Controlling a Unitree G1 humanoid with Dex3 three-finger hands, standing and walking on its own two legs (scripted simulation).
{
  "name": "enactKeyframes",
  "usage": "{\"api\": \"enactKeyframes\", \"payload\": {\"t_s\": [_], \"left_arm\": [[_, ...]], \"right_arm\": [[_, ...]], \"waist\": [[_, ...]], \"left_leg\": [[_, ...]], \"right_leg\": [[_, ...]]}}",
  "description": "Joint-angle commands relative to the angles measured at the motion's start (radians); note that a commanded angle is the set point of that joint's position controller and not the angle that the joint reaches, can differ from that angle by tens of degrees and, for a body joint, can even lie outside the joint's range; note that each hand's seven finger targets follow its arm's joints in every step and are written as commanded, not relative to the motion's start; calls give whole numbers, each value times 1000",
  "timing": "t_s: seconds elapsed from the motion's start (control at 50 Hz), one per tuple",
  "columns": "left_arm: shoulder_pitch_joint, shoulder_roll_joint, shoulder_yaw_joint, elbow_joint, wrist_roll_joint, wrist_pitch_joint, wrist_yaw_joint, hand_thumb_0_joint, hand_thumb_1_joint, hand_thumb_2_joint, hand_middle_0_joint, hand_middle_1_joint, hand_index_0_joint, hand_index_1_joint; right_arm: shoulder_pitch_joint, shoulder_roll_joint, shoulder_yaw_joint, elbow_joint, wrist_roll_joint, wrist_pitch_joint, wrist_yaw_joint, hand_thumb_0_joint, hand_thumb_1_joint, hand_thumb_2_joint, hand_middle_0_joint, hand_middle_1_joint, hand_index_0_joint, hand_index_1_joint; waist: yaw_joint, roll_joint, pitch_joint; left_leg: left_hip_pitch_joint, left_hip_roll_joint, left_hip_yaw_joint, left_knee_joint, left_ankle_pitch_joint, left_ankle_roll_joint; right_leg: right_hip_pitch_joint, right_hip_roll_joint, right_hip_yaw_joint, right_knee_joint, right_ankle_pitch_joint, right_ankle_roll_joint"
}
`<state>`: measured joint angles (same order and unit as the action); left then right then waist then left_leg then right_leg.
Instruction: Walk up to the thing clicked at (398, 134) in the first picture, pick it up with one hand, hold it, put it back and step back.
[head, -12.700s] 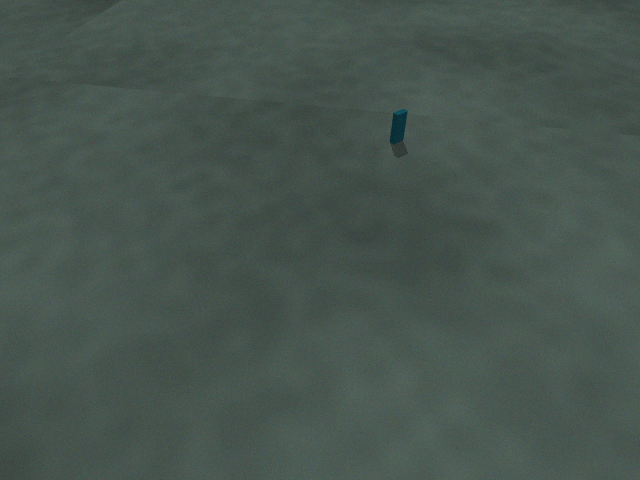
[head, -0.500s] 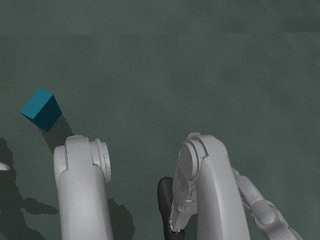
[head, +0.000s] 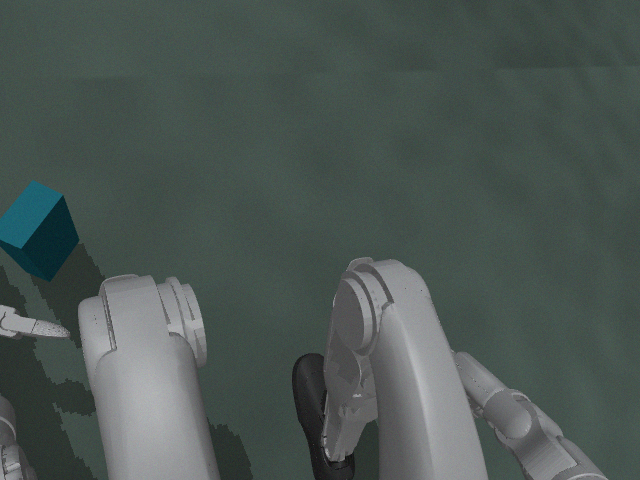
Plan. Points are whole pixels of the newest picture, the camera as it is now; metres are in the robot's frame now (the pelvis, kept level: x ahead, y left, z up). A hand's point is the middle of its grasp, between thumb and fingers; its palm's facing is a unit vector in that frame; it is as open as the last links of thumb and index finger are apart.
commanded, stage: close in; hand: left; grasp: from the side
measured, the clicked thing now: (42, 237) +0.40 +0.29 -0.19
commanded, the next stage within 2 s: rest palm in 0.36 s
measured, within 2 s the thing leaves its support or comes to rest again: neither
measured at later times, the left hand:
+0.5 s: hand (35, 258) +0.37 +0.28 -0.16, palm faces +0.32 -0.95 +0.01, open 17.0 cm
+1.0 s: hand (38, 251) +0.38 +0.28 -0.17, palm faces +0.35 -0.94 +0.00, open 13.0 cm
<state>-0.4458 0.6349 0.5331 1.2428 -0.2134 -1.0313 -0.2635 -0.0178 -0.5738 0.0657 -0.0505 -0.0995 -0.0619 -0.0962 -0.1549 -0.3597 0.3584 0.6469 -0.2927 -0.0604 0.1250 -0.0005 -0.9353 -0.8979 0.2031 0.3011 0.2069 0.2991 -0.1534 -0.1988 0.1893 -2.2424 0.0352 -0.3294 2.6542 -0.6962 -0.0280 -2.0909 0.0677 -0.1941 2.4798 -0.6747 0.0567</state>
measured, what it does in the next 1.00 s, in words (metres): stands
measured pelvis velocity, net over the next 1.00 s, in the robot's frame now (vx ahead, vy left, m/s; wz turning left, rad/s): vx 0.00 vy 0.01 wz -0.04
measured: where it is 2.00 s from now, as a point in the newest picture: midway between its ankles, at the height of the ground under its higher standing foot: (246, 468)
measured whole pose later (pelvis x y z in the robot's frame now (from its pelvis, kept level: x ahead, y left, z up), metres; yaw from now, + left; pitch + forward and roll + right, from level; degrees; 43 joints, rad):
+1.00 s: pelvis +0.00 +0.01 +0.00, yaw -3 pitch +11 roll -17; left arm -0.49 0.71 0.47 1.32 -0.14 -1.15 -0.03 -0.01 0.04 0.37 -0.28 -0.24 -0.26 -0.26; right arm -0.19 -0.36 0.46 0.60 -0.34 -0.01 0.16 0.00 -0.90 -0.90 0.20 0.30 0.21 0.30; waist -0.19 -0.26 0.28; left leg -2.22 0.03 -0.40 2.69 -0.71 -0.03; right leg -2.05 0.09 -0.24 2.46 -0.66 0.07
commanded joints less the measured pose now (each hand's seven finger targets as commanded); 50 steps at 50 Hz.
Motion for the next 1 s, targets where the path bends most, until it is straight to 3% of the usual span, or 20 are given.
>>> {"api": "enactKeyframes", "payload": {"t_s": [0.0, 0.02, 0.04, 0.14, 0.26, 0.4, 0.56, 0.68, 0.76, 0.86, 0.98], "left_arm": [[-188, 160, -9, -87, -2, -92, 37, 0, -502, 88, -47, -89, -55, -79], [-170, 180, 9, -69, 2, -95, 48, 0, -514, 85, -49, -90, -58, -80], [-186, 177, -4, -64, 8, -102, 54, 0, -511, 97, -45, -88, -52, -80], [-148, 210, 21, -57, 28, -125, 83, 0, -433, 117, -39, -77, -41, -73], [-174, 169, -15, -133, 27, -148, 109, 0, -424, 126, -38, -69, -34, -70], [-182, 140, -69, -126, 47, -145, 154, 0, -433, 139, -39, -64, -32, -69], [-171, 183, -32, -68, 52, -157, 216, 0, -312, 187, -66, -49, -43, -68], [-172, 194, -41, -55, 80, -174, 229, 0, -231, 213, -45, -45, -24, -61], [-188, 207, -35, -66, 73, -186, 233, 0, -14, 323, -238, -196, -216, -210], [-213, 207, -59, -52, 68, -189, 230, 0, 126, 422, -350, -301, -330, -314], [-186, 213, -64, -37, 78, -187, 232, 0, 297, 503, -434, -374, -414, -384]], "right_arm": [[9, -322, -100, -58, -7, 0, -9, 0, -920, -902, 200, 300, 200, 300], [6, -318, -95, -65, -8, 3, -7, 0, -921, -902, 200, 300, 200, 300], [-5, -320, -89, -71, -8, 7, -7, 0, -922, -903, 200, 300, 200, 300], [-15, -327, -78, -80, -18, 20, 0, 0, -918, -904, 200, 300, 200, 300], [-12, -336, -77, -71, -29, 22, 5, 0, -925, -907, 199, 300, 199, 300], [1, -335, -72, -63, -34, 33, 11, 0, -926, -908, 199, 300, 199, 300], [-15, -331, -52, -70, -44, 46, 17, 0, -909, -908, 199, 300, 199, 300], [-36, -333, -44, -83, -51, 51, 18, 0, -897, -906, 200, 300, 199, 300], [-27, -340, -37, -80, -55, 48, 18, 0, -895, -902, 200, 299, 199, 299], [-31, -347, -33, -76, -51, 46, 16, 0, -889, -900, 200, 299, 200, 299], [-31, -348, -21, -82, -53, 51, 17, 0, -880, -898, 200, 299, 200, 299]], "waist": [[-74, 387, -517], [-58, 381, -518], [-67, 387, -498], [-50, 407, -480], [-78, 480, -533], [-102, 464, -535], [-91, 398, -495], [-101, 405, -468], [-109, 437, -499], [-126, 424, -452], [-113, 443, -450]], "left_leg": [[349, 24, 112, -316, 35, 7], [340, 24, 117, -313, 27, 9], [342, 25, 112, -321, 22, 7], [340, 27, 116, -325, 30, 5], [425, 33, 99, -328, 90, -10], [430, 33, 83, -318, 124, -12], [353, 29, 93, -290, 67, 7], [360, 37, 82, -308, 38, 2], [397, 39, 76, -300, 76, -2], [365, 39, 73, -300, 43, 3], [395, 44, 58, -313, 86, -8]], "right_leg": [[209, 27, -116, -206, 124, -69], [216, 30, -114, -213, 115, -70], [203, 29, -120, -208, 109, -71], [220, 33, -119, -207, 119, -74], [229, 32, -127, -186, 179, -76], [244, 34, -138, -188, 216, -72], [272, 44, -133, -218, 179, -67], [246, 49, -150, -213, 149, -69], [270, 50, -151, -203, 189, -68], [248, 51, -156, -213, 170, -67], [257, 51, -165, -200, 195, -69]]}}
